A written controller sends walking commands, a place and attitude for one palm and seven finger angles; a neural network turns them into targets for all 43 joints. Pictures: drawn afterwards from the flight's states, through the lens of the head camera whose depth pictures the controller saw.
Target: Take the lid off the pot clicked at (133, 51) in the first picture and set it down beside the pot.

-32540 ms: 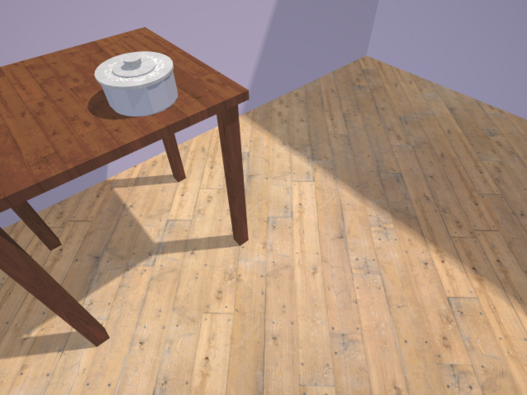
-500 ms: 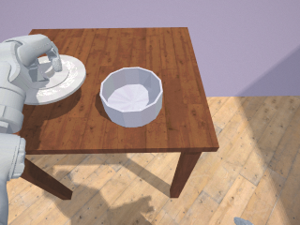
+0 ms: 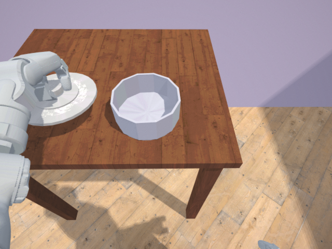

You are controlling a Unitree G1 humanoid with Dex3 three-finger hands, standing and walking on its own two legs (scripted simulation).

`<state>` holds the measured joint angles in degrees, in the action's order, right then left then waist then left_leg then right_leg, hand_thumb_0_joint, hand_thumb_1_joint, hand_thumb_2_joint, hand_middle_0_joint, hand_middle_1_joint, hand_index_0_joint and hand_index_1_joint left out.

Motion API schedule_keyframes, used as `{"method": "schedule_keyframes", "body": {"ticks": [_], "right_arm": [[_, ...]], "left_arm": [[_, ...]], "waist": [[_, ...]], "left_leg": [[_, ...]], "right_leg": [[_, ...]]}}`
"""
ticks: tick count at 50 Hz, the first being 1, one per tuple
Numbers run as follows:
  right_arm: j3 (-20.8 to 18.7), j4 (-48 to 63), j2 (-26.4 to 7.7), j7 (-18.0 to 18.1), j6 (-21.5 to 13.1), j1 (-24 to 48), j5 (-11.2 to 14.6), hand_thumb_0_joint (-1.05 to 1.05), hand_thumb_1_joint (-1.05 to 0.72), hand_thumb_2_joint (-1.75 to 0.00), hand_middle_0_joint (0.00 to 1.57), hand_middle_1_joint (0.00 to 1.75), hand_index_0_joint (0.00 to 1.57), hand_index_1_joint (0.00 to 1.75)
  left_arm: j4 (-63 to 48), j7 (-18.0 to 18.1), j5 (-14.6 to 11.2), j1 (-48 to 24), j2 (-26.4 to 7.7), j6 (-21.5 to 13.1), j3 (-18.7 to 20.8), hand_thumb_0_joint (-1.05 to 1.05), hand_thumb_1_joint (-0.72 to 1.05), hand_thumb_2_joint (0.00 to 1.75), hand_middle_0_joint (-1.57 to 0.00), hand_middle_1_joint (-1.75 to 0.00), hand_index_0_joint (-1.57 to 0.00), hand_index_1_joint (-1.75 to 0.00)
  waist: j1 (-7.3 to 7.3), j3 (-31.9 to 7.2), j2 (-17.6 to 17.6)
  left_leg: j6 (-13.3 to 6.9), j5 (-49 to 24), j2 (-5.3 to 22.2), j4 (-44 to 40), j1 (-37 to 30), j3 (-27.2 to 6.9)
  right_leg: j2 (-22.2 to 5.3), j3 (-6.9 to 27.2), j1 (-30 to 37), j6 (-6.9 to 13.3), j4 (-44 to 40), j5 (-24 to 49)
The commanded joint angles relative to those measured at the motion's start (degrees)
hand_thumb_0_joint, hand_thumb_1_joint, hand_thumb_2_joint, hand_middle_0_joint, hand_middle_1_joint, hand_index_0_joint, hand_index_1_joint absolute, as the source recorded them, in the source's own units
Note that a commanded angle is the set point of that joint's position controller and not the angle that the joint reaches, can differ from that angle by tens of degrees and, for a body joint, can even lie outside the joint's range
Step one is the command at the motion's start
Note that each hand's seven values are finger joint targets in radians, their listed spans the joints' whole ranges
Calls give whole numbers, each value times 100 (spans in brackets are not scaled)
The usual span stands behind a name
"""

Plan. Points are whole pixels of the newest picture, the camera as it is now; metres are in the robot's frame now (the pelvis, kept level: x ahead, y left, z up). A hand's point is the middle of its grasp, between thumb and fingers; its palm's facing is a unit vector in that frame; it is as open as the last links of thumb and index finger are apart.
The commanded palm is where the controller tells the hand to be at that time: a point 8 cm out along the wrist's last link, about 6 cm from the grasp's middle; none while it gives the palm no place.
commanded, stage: lower the lid onto the table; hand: left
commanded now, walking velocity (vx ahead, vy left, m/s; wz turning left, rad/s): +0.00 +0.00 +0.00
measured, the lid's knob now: (53, 89) +0.48 +0.28 +0.12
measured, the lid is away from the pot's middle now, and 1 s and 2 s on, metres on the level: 0.23 0.24 0.23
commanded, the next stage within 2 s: open the fingers wide in 1.32 s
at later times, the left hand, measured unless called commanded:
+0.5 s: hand (48, 99) +0.45 +0.28 +0.11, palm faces -0.46 -0.10 -0.88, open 6.8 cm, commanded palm +0.46 +0.28 +0.18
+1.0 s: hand (54, 107) +0.45 +0.28 +0.08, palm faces -0.49 -0.10 -0.87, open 6.8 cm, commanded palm +0.47 +0.28 +0.15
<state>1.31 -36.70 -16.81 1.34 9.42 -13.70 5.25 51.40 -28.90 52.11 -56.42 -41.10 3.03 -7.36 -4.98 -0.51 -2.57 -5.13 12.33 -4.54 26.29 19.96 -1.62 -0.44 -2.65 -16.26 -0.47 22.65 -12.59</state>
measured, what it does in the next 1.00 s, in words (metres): stands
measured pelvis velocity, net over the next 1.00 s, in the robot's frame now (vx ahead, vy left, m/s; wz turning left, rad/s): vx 0.00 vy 0.01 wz -0.02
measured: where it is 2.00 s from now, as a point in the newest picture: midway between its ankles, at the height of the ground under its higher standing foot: outside the picture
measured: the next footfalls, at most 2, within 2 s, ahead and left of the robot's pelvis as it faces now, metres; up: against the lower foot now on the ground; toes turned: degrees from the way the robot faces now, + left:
none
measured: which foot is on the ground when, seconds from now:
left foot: down 0.00-1.00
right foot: down 0.00-1.00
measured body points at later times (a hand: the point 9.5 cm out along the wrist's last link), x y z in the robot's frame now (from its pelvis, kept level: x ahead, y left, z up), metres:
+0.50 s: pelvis +0.00 +0.01 +0.00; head +0.06 +0.01 +0.44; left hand +0.47 +0.29 +0.16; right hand +0.06 -0.27 -0.13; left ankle +0.00 +0.06 -0.74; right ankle -0.02 -0.13 -0.74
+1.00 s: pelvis +0.00 +0.01 -0.01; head +0.07 +0.02 +0.44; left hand +0.48 +0.28 +0.13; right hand +0.05 -0.26 -0.13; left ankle +0.00 +0.06 -0.74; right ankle -0.02 -0.13 -0.74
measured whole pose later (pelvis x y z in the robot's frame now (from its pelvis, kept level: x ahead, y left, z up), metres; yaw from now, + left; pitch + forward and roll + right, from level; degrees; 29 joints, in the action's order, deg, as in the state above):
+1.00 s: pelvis +0.00 +0.01 -0.01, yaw -1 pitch +10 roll -2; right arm 1.0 -38.0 -16.4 2.4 10.6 -16.3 5.0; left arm 60.5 -22.8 53.2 -53.7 -40.3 -4.0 -5.9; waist -5.9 -2.2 -2.1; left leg -6.2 14.2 -4.7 29.8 25.2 -0.4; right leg -0.5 -1.4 -21.4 -0.8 25.5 -13.7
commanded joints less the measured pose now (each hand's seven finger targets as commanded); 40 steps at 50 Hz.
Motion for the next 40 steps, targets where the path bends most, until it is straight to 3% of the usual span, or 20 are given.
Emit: {"method": "schedule_keyframes", "body": {"ticks": [1,3,5,8,9,11,13,14,17,18,20,23,26,28,29,31,33,34,37,40], "right_arm": [[-317,552,-901,72,-123,-52,-12,0,-90,-90,20,30,20,30],[-331,532,-937,82,-113,-47,10,0,-90,-90,20,30,20,30],[-340,504,-936,80,-98,-92,-2,0,-90,-90,20,30,20,30],[-346,536,-936,118,-133,-121,-13,0,-90,-90,20,30,20,30],[-332,469,-924,120,-125,-211,-29,0,-90,-90,20,30,20,30],[-318,448,-930,141,-104,-201,-10,0,-90,-90,20,30,20,30],[-342,447,-963,146,-103,-197,20,0,-90,-90,20,30,20,30],[-374,445,-939,137,-118,-221,-20,0,-90,-90,20,30,20,30],[-359,417,-946,142,-102,-266,-19,0,-90,-90,20,30,20,30],[-364,434,-951,148,-109,-285,-21,0,-90,-90,20,30,20,30],[-365,381,-962,126,-71,-310,-18,0,-90,-90,20,30,20,30],[-389,391,-962,116,-56,-322,-6,0,-90,-90,20,30,20,30],[-396,394,-957,108,-50,-371,-38,0,-90,-90,20,30,20,30],[-395,424,-957,116,-61,-391,-48,0,-90,-90,20,30,20,30],[-381,385,-943,109,-53,-414,-62,0,-90,-90,20,30,20,30],[-366,362,-959,111,-4,-403,-40,0,-90,-90,20,30,20,30],[-391,398,-968,112,-26,-389,-34,0,-90,-90,20,30,20,30],[-380,362,-966,104,-16,-444,-55,0,-90,-90,20,30,20,30],[-364,418,-945,128,-21,-414,-53,0,-90,-90,20,30,20,30],[-387,398,-940,126,-4,-447,-73,0,-90,-90,20,30,20,30]], "left_arm": [[-1049,320,1,-3063,-1993,-167,731,0,72,93,-88,-101,-92,-101],[-790,316,-45,-2961,-1739,-178,501,0,72,93,-88,-101,-92,-101],[-1104,360,36,-3365,-1997,-246,662,0,72,93,-88,-101,-92,-101],[-1048,403,-3,-3111,-1916,-347,610,0,72,93,-88,-101,-92,-101],[-845,433,28,-3034,-2133,-379,820,0,72,93,-88,-101,-92,-101],[-720,434,-19,-3058,-2202,-433,843,0,72,93,-88,-101,-92,-101],[-904,428,-63,-3218,-1911,-469,554,0,72,93,-88,-101,-92,-101],[-1071,478,9,-3234,-2080,-495,739,0,72,93,-88,-101,-92,-101],[-939,506,32,-3114,-2132,-568,800,0,72,93,-88,-101,-92,-101],[-753,497,-35,-2895,-1850,-579,609,0,72,93,-88,-101,-92,-101],[-739,508,-54,-2935,-2002,-599,759,0,72,93,-88,-101,-92,-101],[-685,519,-84,-2907,-1625,-601,474,0,72,93,-88,-101,-92,-101],[-1002,623,18,-3070,-2043,-652,835,0,72,93,-88,-101,-92,-101],[-811,656,-20,-2767,-1872,-698,766,0,72,93,-88,-101,-92,-101],[-714,683,3,-2724,-2053,-709,927,0,72,93,-88,-101,-92,-101],[-548,701,-4,-2855,-1948,-680,795,0,72,93,-88,-101,-92,-101],[-435,739,12,-2780,-1717,-666,641,0,72,93,-88,-101,-92,-101],[-591,780,79,-2931,-1955,-683,801,0,72,93,-88,-101,-92,-101],[-547,826,111,-2826,-2073,-715,904,0,72,93,-88,-101,-92,-101],[-715,836,88,-2949,-1847,-746,747,0,72,93,-88,-101,-92,-101]], "waist": [[-8,-2467,-220],[-64,-2239,-293],[-31,-2429,-393],[-75,-2542,-594],[-37,-2495,-335],[-48,-2443,-198],[-92,-2497,-456],[-45,-2668,-574],[-73,-2611,-581],[-113,-2527,-608],[-87,-2454,-457],[-139,-2398,-556],[-72,-2731,-589],[-80,-2757,-621],[-49,-2700,-399],[-89,-2526,-273],[-107,-2455,-476],[-62,-2565,-474],[-60,-2692,-482],[-110,-2785,-629]], "left_leg": [[29,-2195,193,13,-1685,-393],[30,-2126,206,25,-1593,-372],[41,-2145,225,10,-1750,-423],[57,-2479,243,111,-1913,-433],[42,-2254,234,104,-1735,-418],[-9,-1946,206,53,-1554,-355],[23,-2201,246,57,-1688,-379],[30,-2393,263,119,-1891,-409],[56,-2496,278,154,-1961,-435],[62,-2647,276,193,-1937,-426],[52,-2491,291,156,-1857,-439],[106,-2639,319,177,-1925,-459],[145,-2852,335,206,-2153,-527],[163,-3081,333,272,-2129,-502],[147,-2927,333,260,-1990,-510],[107,-2441,318,168,-1765,-453],[139,-2618,334,205,-1820,-466],[169,-2602,347,197,-1860,-510],[137,-2683,322,248,-1871,-471],[194,-2915,374,287,-2075,-523]], "right_leg": [[268,3,337,338,-28,1529],[247,-29,150,352,-67,1453],[282,-32,168,348,-38,1386],[273,-14,41,357,-52,1447],[287,-14,161,333,-10,1430],[269,-1,258,325,-15,1430],[241,-31,117,342,-13,1470],[264,3,69,331,8,1458],[295,-24,-75,328,3,1385],[288,-38,-190,341,-9,1422],[301,-44,-170,327,10,1362],[298,-78,-395,343,9,1280],[326,-46,-312,336,55,1290],[319,-55,-362,347,78,1395],[319,-45,-261,325,100,1405],[307,-50,-280,321,76,1251],[297,-61,-482,355,80,1209],[314,-63,-422,347,106,1178],[313,-19,-321,343,124,1286],[322,-40,-508,326,136,1239]]}}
